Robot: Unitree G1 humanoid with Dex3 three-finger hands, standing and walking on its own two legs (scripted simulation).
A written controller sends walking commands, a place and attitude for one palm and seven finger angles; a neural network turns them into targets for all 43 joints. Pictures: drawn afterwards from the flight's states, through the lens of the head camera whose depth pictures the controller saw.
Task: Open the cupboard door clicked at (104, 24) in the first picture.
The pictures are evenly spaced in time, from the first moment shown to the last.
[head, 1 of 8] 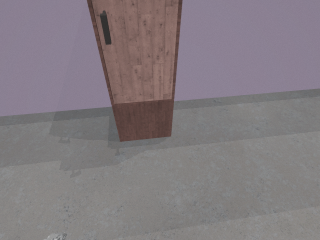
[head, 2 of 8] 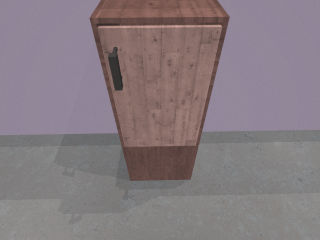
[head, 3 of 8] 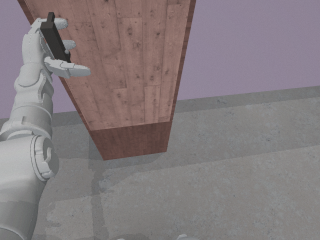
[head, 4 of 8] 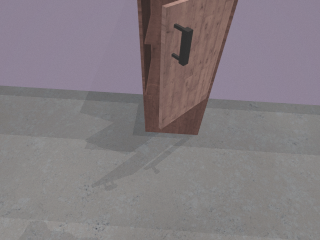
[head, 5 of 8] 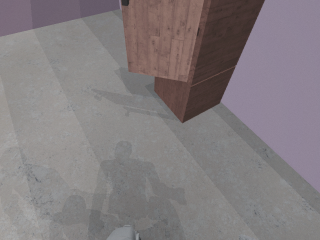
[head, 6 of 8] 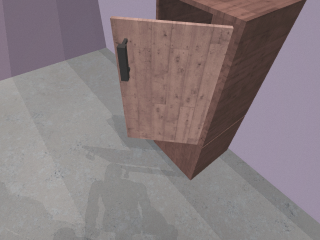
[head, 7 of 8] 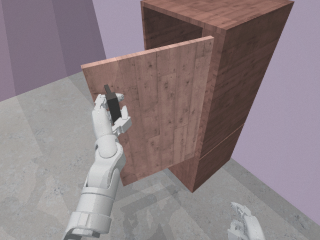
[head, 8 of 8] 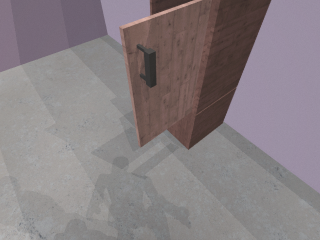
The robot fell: no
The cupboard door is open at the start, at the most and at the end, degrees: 0 92 91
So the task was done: yes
